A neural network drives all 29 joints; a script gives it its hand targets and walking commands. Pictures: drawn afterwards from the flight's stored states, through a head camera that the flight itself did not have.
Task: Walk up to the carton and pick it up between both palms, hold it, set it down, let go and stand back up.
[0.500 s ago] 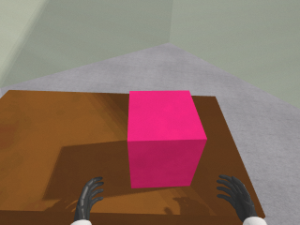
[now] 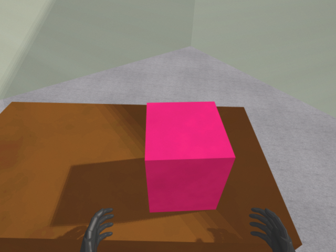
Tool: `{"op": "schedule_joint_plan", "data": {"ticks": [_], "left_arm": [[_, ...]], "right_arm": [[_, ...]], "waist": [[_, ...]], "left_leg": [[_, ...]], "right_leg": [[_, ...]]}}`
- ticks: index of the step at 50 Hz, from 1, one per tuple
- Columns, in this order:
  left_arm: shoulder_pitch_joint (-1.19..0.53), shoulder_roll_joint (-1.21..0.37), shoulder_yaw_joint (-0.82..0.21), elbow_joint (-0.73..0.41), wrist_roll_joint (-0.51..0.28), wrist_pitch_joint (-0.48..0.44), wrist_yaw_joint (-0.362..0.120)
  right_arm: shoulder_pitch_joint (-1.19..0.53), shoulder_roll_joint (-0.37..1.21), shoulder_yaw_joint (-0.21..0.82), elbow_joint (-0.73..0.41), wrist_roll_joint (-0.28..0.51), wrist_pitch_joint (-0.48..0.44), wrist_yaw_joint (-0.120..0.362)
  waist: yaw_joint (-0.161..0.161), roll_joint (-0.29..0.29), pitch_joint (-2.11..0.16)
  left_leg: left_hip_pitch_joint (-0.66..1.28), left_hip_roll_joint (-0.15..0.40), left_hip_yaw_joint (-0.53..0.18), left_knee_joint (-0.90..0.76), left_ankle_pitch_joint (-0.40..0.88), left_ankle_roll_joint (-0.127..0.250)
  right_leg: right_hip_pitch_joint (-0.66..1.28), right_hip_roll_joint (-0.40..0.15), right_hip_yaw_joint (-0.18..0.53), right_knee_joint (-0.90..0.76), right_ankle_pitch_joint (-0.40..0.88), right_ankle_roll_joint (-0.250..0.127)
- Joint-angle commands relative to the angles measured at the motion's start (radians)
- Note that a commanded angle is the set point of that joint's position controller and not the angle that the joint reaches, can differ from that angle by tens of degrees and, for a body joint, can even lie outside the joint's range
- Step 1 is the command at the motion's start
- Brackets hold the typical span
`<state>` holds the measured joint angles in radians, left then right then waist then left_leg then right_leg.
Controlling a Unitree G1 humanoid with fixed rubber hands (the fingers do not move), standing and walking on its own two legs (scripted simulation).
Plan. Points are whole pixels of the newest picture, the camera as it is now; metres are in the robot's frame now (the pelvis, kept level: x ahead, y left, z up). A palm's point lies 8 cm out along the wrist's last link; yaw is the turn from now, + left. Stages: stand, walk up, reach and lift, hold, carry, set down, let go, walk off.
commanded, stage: set down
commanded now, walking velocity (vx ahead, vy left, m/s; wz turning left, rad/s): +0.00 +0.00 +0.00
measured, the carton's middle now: (181, 157) +0.41 -0.01 -0.01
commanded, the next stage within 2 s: let go in 0.98 s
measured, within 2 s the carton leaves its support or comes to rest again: neither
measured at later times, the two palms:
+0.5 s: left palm (83, 251) +0.17 +0.22 -0.05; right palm (271, 246) +0.19 -0.22 -0.05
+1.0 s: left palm (82, 249) +0.18 +0.22 -0.05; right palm (270, 246) +0.19 -0.22 -0.05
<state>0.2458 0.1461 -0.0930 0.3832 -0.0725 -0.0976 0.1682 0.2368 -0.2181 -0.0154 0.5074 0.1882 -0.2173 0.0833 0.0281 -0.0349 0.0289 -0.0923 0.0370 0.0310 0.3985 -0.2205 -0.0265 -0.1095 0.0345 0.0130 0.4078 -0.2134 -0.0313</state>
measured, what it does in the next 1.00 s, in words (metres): stands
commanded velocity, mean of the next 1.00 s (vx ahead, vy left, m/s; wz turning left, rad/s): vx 0.00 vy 0.00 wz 0.00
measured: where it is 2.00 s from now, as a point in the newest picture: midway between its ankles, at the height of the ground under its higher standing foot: outside the picture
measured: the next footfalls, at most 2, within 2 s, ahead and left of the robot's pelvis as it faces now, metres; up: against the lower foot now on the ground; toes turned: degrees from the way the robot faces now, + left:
none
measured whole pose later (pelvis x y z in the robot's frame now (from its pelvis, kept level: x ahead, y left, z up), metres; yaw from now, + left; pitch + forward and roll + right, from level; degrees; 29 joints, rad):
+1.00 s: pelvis +0.02 +0.00 +0.00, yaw +1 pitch -6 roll +0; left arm 0.25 0.17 -0.02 0.41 0.01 0.01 0.02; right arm 0.23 -0.17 -0.03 0.66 0.06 -0.23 0.02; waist 0.05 -0.02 0.05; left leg -0.02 0.04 0.01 0.36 -0.24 -0.03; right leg -0.01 0.04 0.00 0.33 -0.22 -0.03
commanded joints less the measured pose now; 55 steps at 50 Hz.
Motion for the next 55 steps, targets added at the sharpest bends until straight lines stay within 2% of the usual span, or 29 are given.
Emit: {"op": "schedule_joint_plan", "data": {"ticks": [1,4,5,7,8,10,12,14,15,16,17,18,19,20,21,23,25,28,31,32,33,35,38,42,43,44,48,52,55], "left_arm": [[-0.092,0.074,0.048,-0.225,0.031,-0.058,-0.01],[-0.051,0.089,0.062,-0.234,0.034,-0.069,-0.027],[-0.033,0.09,0.068,-0.2,0.04,-0.066,-0.037],[-0.026,0.101,0.068,-0.236,0.029,-0.077,-0.045],[-0.013,0.103,0.072,-0.211,0.037,-0.074,-0.051],[0.015,0.096,0.073,-0.248,0.038,-0.092,-0.052],[0.031,0.101,0.077,-0.232,0.038,-0.092,-0.062],[0.055,0.099,0.081,-0.237,0.039,-0.093,-0.069],[0.055,0.102,0.084,-0.22,0.041,-0.094,-0.076],[0.058,0.107,0.092,-0.156,0.047,-0.075,-0.091],[0.058,0.116,0.096,-0.208,0.039,-0.086,-0.091],[0.068,0.114,0.099,-0.178,0.043,-0.08,-0.098],[0.061,0.121,0.104,-0.175,0.036,-0.08,-0.104],[0.059,0.129,0.112,-0.154,0.038,-0.073,-0.111],[0.052,0.127,0.111,-0.179,0.037,-0.077,-0.108],[0.047,0.124,0.115,-0.142,0.044,-0.067,-0.114],[0.033,0.125,0.118,-0.16,0.04,-0.063,-0.115],[0.024,0.122,0.122,-0.077,0.058,-0.028,-0.128],[0.009,0.137,0.132,-0.1,0.055,-0.012,-0.132],[0.001,0.136,0.123,-0.151,0.053,-0.017,-0.127],[0.006,0.141,0.128,-0.116,0.053,-0.007,-0.135],[-0.001,0.131,0.131,-0.059,0.075,0.033,-0.143],[-0.021,0.133,0.127,-0.107,0.071,0.042,-0.138],[-0.041,0.125,0.123,-0.058,0.089,0.092,-0.138],[-0.033,0.125,0.121,-0.089,0.084,0.086,-0.135],[-0.044,0.123,0.121,-0.052,0.089,0.1,-0.138],[-0.071,0.118,0.118,-0.062,0.101,0.129,-0.133],[-0.079,0.11,0.114,-0.043,0.11,0.155,-0.131],[-0.08,0.113,0.123,-0.018,0.107,0.164,-0.138]], "right_arm": [[-0.095,-0.136,-0.055,-0.172,-0.004,-0.064,-0.001],[-0.061,-0.133,-0.05,-0.182,-0.01,-0.085,-0.009],[-0.052,-0.125,-0.047,-0.163,-0.017,-0.088,-0.013],[-0.048,-0.124,-0.048,-0.182,-0.017,-0.104,-0.019],[-0.044,-0.121,-0.047,-0.154,-0.025,-0.107,-0.021],[-0.018,-0.124,-0.046,-0.153,-0.017,-0.127,-0.022],[-0.009,-0.116,-0.044,-0.124,-0.019,-0.136,-0.027],[0.01,-0.11,-0.039,-0.113,-0.022,-0.147,-0.031],[0.021,-0.107,-0.038,-0.093,-0.027,-0.151,-0.035],[0.016,-0.1,-0.032,-0.059,-0.038,-0.141,-0.044],[0.014,-0.102,-0.027,-0.098,-0.032,-0.156,-0.044],[0.013,-0.101,-0.027,-0.076,-0.036,-0.157,-0.047],[0.006,-0.105,-0.027,-0.094,-0.037,-0.163,-0.051],[0.002,-0.096,-0.025,-0.082,-0.045,-0.16,-0.056],[-0.002,-0.106,-0.028,-0.083,-0.042,-0.164,-0.054],[-0.007,-0.109,-0.029,-0.051,-0.051,-0.162,-0.056],[-0.015,-0.11,-0.026,-0.055,-0.052,-0.16,-0.056],[-0.021,-0.115,-0.026,0.016,-0.074,-0.141,-0.057],[-0.034,-0.109,-0.031,-0.009,-0.084,-0.135,-0.062],[-0.033,-0.11,-0.034,-0.033,-0.074,-0.141,-0.06],[-0.017,-0.098,-0.031,-0.015,-0.08,-0.133,-0.067],[-0.032,-0.103,-0.037,0.044,-0.102,-0.106,-0.068],[-0.039,-0.095,-0.05,-0.001,-0.105,-0.096,-0.067],[-0.056,-0.091,-0.053,0.041,-0.127,-0.058,-0.064],[-0.045,-0.089,-0.056,0.016,-0.124,-0.059,-0.062],[-0.056,-0.085,-0.056,0.039,-0.132,-0.048,-0.063],[-0.07,-0.079,-0.065,0.05,-0.141,-0.021,-0.06],[-0.073,-0.078,-0.067,0.067,-0.149,0.001,-0.056],[-0.073,-0.075,-0.063,0.067,-0.161,0.014,-0.06]], "waist": [[0.01,0.028,-0.07],[0.007,0.017,-0.102],[0.005,0.006,-0.092],[0.004,0.016,-0.112],[0.001,0.027,-0.11],[0.005,0.045,-0.128],[-0.003,0.058,-0.117],[-0.004,0.057,-0.113],[-0.008,0.059,-0.105],[-0.019,0.041,-0.074],[-0.011,0.044,-0.094],[-0.009,0.049,-0.081],[-0.005,0.03,-0.074],[-0.006,0.018,-0.058],[0.0,0.029,-0.071],[0.003,0.025,-0.054],[0.009,0.026,-0.045],[0.001,0.014,-0.015],[0.01,-0.001,-0.021],[0.013,0.006,-0.042],[0.008,-0.014,-0.022],[0.006,0.003,0.002],[0.017,0.003,-0.014],[0.013,0.021,0.032],[0.017,0.013,0.024],[0.014,0.01,0.042],[0.009,0.036,0.058],[0.006,0.034,0.077],[0.006,0.006,0.087]], "left_leg": [[-0.013,-0.033,0.022,-0.087,0.116,-0.007],[0.015,-0.041,0.026,-0.067,0.203,-0.01],[0.021,-0.043,0.025,-0.06,0.214,-0.01],[0.035,-0.045,0.025,-0.051,0.255,-0.014],[0.039,-0.045,0.026,-0.047,0.274,-0.02],[0.06,-0.045,0.018,-0.038,0.338,-0.03],[0.068,-0.046,0.015,-0.033,0.374,-0.039],[0.073,-0.046,0.012,-0.028,0.414,-0.044],[0.073,-0.052,0.011,-0.026,0.415,-0.044],[0.069,-0.053,0.014,-0.03,0.393,-0.044],[0.072,-0.055,0.013,-0.031,0.406,-0.043],[0.074,-0.056,0.011,-0.033,0.403,-0.046],[0.073,-0.058,0.011,-0.036,0.392,-0.042],[0.066,-0.056,0.011,-0.038,0.38,-0.04],[0.075,-0.054,0.009,-0.04,0.398,-0.042],[0.077,-0.055,0.009,-0.042,0.398,-0.043],[0.08,-0.052,0.009,-0.043,0.402,-0.042],[0.09,-0.054,0.014,-0.052,0.366,-0.038],[0.088,-0.049,0.016,-0.058,0.341,-0.031],[0.095,-0.05,0.015,-0.056,0.352,-0.031],[0.09,-0.052,0.017,-0.058,0.336,-0.025],[0.096,-0.049,0.019,-0.067,0.308,-0.028],[0.089,-0.045,0.016,-0.069,0.282,-0.018],[0.061,-0.043,0.017,-0.083,0.206,-0.013],[0.061,-0.042,0.018,-0.085,0.212,-0.012],[0.052,-0.038,0.017,-0.087,0.184,-0.008],[0.035,-0.038,0.013,-0.092,0.144,-0.008],[0.025,-0.04,0.013,-0.095,0.125,-0.007],[0.026,-0.041,0.018,-0.088,0.129,-0.003]], "right_leg": [[-0.004,-0.013,0.033,-0.126,0.058,-0.016],[0.013,-0.011,0.03,-0.121,0.148,-0.007],[0.015,-0.011,0.035,-0.126,0.167,-0.004],[0.022,-0.009,0.031,-0.121,0.214,0.0],[0.029,-0.007,0.031,-0.12,0.235,-0.002],[0.035,0.0,0.025,-0.112,0.3,-0.002],[0.041,0.003,0.03,-0.118,0.34,0.0],[0.051,0.008,0.025,-0.117,0.383,0.001],[0.055,0.004,0.029,-0.118,0.404,0.005],[0.053,0.001,0.036,-0.125,0.408,0.008],[0.064,-0.002,0.033,-0.118,0.458,0.014],[0.061,-0.002,0.033,-0.118,0.469,0.014],[0.061,-0.002,0.031,-0.123,0.478,0.02],[0.062,-0.004,0.033,-0.124,0.46,0.021],[0.066,-0.003,0.028,-0.121,0.47,0.021],[0.062,0.0,0.025,-0.126,0.458,0.02],[0.052,0.001,0.022,-0.13,0.443,0.019],[0.033,-0.003,0.024,-0.146,0.395,0.018],[0.039,-0.007,0.023,-0.149,0.377,0.021],[0.037,-0.006,0.017,-0.148,0.376,0.019],[0.043,-0.013,0.025,-0.154,0.378,0.024],[0.035,-0.012,0.023,-0.165,0.31,0.017],[0.028,-0.016,0.016,-0.167,0.256,0.015],[0.012,-0.019,0.019,-0.172,0.157,0.01],[0.023,-0.02,0.013,-0.17,0.161,0.011],[0.014,-0.022,0.016,-0.172,0.129,0.011],[0.008,-0.027,0.013,-0.171,0.079,0.006],[-0.004,-0.026,0.007,-0.169,0.06,0.007],[-0.014,-0.031,0.011,-0.17,0.066,0.013]]}}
